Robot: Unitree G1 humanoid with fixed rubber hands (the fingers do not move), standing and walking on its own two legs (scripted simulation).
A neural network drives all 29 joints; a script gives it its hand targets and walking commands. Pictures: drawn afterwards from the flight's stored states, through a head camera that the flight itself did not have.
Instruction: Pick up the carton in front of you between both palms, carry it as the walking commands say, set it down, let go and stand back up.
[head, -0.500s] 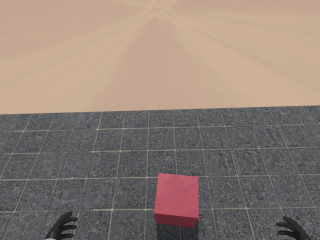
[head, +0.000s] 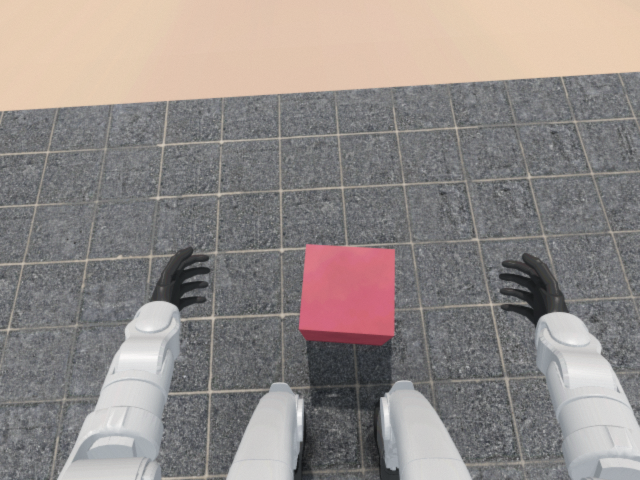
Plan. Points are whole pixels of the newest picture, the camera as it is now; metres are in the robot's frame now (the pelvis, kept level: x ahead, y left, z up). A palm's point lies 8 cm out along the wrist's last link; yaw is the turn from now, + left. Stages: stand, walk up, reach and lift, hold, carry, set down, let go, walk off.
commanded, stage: reach and lift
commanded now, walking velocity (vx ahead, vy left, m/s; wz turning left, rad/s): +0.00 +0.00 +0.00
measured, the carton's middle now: (346, 298) +0.42 -0.02 -0.58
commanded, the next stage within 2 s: none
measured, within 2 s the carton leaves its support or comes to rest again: neither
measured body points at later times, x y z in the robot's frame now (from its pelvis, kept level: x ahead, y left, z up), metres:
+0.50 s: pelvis -0.06 +0.00 -0.07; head +0.24 +0.00 +0.27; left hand +0.47 +0.17 -0.18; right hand +0.44 -0.22 -0.18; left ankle +0.03 +0.13 -0.67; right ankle +0.03 -0.13 -0.67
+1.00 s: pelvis -0.07 +0.01 -0.26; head +0.27 +0.00 +0.03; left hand +0.45 +0.17 -0.42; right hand +0.42 -0.22 -0.42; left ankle +0.03 +0.13 -0.67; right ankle +0.03 -0.13 -0.67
